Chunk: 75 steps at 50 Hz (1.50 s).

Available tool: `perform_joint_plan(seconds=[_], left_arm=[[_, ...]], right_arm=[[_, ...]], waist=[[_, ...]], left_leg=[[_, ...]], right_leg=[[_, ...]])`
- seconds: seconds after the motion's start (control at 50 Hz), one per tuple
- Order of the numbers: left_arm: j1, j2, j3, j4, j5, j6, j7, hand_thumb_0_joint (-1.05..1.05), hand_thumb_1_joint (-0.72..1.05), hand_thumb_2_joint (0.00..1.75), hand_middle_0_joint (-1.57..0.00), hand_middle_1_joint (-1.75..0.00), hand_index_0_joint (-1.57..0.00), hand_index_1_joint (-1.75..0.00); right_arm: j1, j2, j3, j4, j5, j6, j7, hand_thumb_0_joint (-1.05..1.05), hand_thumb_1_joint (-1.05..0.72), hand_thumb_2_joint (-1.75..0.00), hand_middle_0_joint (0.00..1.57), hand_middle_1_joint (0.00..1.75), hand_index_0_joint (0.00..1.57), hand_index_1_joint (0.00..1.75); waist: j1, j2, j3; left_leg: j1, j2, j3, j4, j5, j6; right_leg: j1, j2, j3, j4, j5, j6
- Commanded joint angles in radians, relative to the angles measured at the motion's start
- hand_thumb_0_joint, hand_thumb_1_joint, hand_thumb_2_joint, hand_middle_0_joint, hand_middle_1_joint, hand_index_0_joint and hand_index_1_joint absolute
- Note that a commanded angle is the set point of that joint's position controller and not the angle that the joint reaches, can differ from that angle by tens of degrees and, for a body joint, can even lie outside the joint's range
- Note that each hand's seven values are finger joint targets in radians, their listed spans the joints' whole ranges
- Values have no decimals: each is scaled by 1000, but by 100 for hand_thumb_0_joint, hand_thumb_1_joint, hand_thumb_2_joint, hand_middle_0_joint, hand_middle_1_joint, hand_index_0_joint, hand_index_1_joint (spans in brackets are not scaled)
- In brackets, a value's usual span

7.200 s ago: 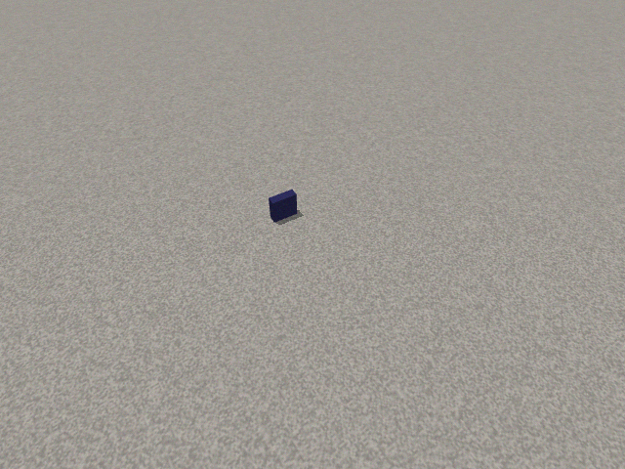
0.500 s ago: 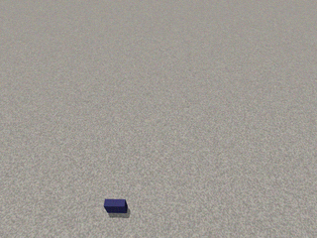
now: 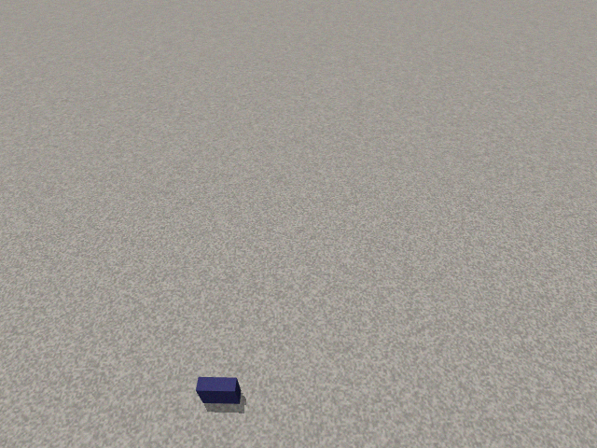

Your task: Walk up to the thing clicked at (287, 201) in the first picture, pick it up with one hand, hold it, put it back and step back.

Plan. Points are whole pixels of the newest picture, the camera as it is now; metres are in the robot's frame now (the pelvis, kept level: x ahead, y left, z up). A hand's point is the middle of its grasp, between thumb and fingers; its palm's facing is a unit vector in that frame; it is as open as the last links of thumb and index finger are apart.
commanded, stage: stand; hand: left
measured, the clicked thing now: (219, 390) +0.44 +0.25 -0.72
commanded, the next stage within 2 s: walk up in 0.48 s
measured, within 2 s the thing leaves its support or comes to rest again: neither
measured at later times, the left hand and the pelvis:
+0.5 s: hand out of the picture +0.07 +0.26 -0.16, palm faces -0.02 -0.94 -0.35, open 7.4 cm; pelvis +0.00 +0.00 +0.00, yaw +0 degrees
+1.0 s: hand out of the picture +0.02 +0.30 -0.18, palm faces -0.05 -0.93 -0.35, open 7.4 cm; pelvis -0.10 +0.04 -0.02, yaw -1 degrees
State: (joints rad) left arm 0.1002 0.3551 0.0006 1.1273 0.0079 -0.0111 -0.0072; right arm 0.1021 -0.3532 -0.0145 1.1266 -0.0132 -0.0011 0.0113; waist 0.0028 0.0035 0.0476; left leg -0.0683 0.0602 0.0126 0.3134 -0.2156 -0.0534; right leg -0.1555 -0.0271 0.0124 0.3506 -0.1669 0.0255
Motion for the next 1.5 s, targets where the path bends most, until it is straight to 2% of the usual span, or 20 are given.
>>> perform_joint_plan(seconds=[0.0, 0.44, 0.46, 0.52, 0.58, 0.64, 0.68, 0.72, 0.76, 0.78, 0.86, 1.0, 1.12, 1.14, 1.16, 1.18, 1.26, 1.38, 1.44, 1.48], left_arm=[[-38, 220, 42, -57, 1, -17, 14, 0, 90, 90, -20, -30, -20, -30], [-30, 224, 40, -59, 0, -19, 14, 0, 90, 90, -20, -30, -20, -30], [-34, 260, 85, -80, -16, -3, 20, 0, 90, 90, -20, -30, -20, -30], [-7, 269, 99, -118, -20, 10, 27, 0, 90, 90, -20, -30, -20, -30], [-48, 293, 111, -173, -11, 26, 29, 0, 90, 90, -20, -30, -20, -30], [-121, 303, 112, -234, 15, 40, 32, 0, 90, 90, -20, -30, -20, -30], [-169, 294, 108, -271, 22, 43, 36, 0, 90, 90, -20, -30, -20, -30], [-163, 251, 96, -290, 12, 54, 37, 0, 90, 90, -20, -30, -20, -30], [-80, 174, 89, -301, 3, 72, 46, 0, 90, 90, -20, -30, -20, -30], [-62, 195, 99, -300, 8, 78, 56, 0, 90, 90, -20, -30, -20, -30], [11, 221, 108, -270, -5, 79, 51, 0, 90, 90, -20, -30, -20, -30], [-9, 205, 114, -351, 12, 63, 36, 0, 90, 90, -20, -30, -20, -30], [140, 196, 135, -305, 25, 46, 22, 0, 90, 90, -20, -30, -20, -30], [148, 251, 149, -319, 36, 41, 21, 0, 90, 90, -20, -30, -20, -30], [109, 334, 168, -339, 22, 44, 15, 0, 90, 90, -20, -30, -20, -30], [75, 360, 168, -371, 31, 37, 17, 0, 90, 90, -20, -30, -20, -30], [-42, 240, 143, -420, 30, 40, 33, 0, 90, 90, -20, -30, -20, -30], [52, 235, 139, -449, 36, 52, 44, 0, 90, 90, -20, -30, -20, -30], [33, 243, 133, -463, 15, 68, 31, 0, 90, 90, -20, -30, -20, -30], [59, 173, 112, -482, 6, 71, 22, 0, 90, 90, -20, -30, -20, -30]], right_arm=[[-25, -215, -37, -60, 4, -20, -16, 0, -90, -90, 20, 30, 20, 30], [-7, -214, -37, -61, 2, -20, -15, 0, -90, -90, 20, 30, 20, 30], [-46, -254, -48, -67, 11, 1, -17, 0, -90, -90, 20, 30, 20, 30], [-5, -232, -55, -100, 29, 15, -21, 0, -90, -90, 20, 30, 20, 30], [17, -218, -63, -133, 25, 34, -23, 0, -90, -90, 20, 30, 20, 30], [90, -203, -77, -148, 11, 57, -18, 0, -90, -90, 20, 30, 20, 30], [140, -208, -84, -164, 18, 57, -14, 0, -90, -90, 20, 30, 20, 30], [159, -237, -92, -167, 1, 38, -20, 0, -90, -90, 20, 30, 20, 30], [86, -343, -118, -212, -38, 20, -24, 0, -90, -90, 20, 30, 20, 30], [78, -405, -129, -239, -24, 19, -24, 0, -90, -90, 20, 30, 20, 30], [-41, -283, -109, -291, -30, 10, -50, 0, -90, -90, 20, 30, 20, 30], [99, -281, -116, -311, -11, 12, -63, 0, -90, -90, 20, 30, 20, 30], [25, -287, -103, -355, 0, 36, -49, 0, -90, -90, 20, 30, 20, 30], [22, -256, -92, -372, 8, 34, -46, 0, -90, -90, 20, 30, 20, 30], [-11, -203, -81, -388, 19, 32, -51, 0, -90, -90, 20, 30, 20, 30], [-15, -219, -93, -378, 15, 40, -63, 0, -90, -90, 20, 30, 20, 30], [86, -228, -83, -336, 21, 28, -62, 0, -90, -90, 20, 30, 20, 30], [102, -203, -77, -362, -3, 12, -59, 0, -90, -90, 20, 30, 20, 30], [174, -199, -88, -333, -11, -3, -54, 0, -90, -90, 20, 30, 20, 30], [113, -353, -124, -363, -23, -6, -50, 0, -90, -90, 20, 30, 20, 30]], waist=[[-7, -2, -83], [-8, -9, -83], [14, -3, 50], [4, -37, -101], [-4, -105, -168], [-25, -220, -114], [-58, -229, -103], [-68, -75, -98], [-2, 168, -79], [-31, 212, -119], [45, 160, -66], [-45, 136, -113], [19, 137, -154], [22, 22, -137], [37, -204, -83], [52, -250, -50], [-12, -136, -21], [41, -206, -103], [-2, -144, -156], [21, 157, -143]], left_leg=[[-5, 80, -45, -41, 163, 55], [-12, 83, -50, -39, 135, 57], [-97, 61, -63, 63, 295, 78], [-62, 36, -27, 202, 342, 82], [-96, -43, -6, 372, 144, 81], [-131, -75, -47, 596, -351, 102], [-145, -48, -82, 522, -298, 110], [-171, 14, -105, 192, 49, 116], [-112, 234, -409, 74, 543, 197], [-183, 329, -508, 49, 551, 282], [-94, 191, -270, 147, 507, 253], [119, 216, -265, 216, 605, 294], [-137, 145, -196, 308, 352, 185], [-280, 66, -167, 381, 183, 126], [-380, -136, -64, 557, -172, 67], [-364, -140, -111, 802, -449, 56], [-389, -169, -161, 908, -314, 45], [-371, -85, -66, 473, -326, 40], [-204, -83, -7, 84, 34, 62], [-15, 249, -446, 84, 387, 226]], right_leg=[[41, -97, 63, -37, 197, -44], [35, -102, 69, -44, 159, -44], [-41, -87, 78, 37, 366, -43], [19, -120, 76, 90, 511, -101], [-14, -212, 170, 75, 494, -189], [-192, -309, 241, 53, 341, -269], [-205, -275, 208, 127, 327, -232], [-177, -134, 113, 319, 193, -134], [-350, 125, 113, 653, -426, -51], [-308, 155, 196, 773, -519, -47], [-379, 129, 211, 930, -339, -35], [-341, 84, 115, 594, -358, 15], [22, 39, 21, 69, -25, -56], [66, -69, 191, 73, 73, -104], [-21, -247, 394, 29, 212, -249], [-151, -373, 514, 11, 336, -351], [-108, -192, 206, 129, 444, -248], [129, -220, 220, 217, 516, -244], [96, -160, 159, 352, 447, -172], [-298, 64, 41, 550, -134, -54]])
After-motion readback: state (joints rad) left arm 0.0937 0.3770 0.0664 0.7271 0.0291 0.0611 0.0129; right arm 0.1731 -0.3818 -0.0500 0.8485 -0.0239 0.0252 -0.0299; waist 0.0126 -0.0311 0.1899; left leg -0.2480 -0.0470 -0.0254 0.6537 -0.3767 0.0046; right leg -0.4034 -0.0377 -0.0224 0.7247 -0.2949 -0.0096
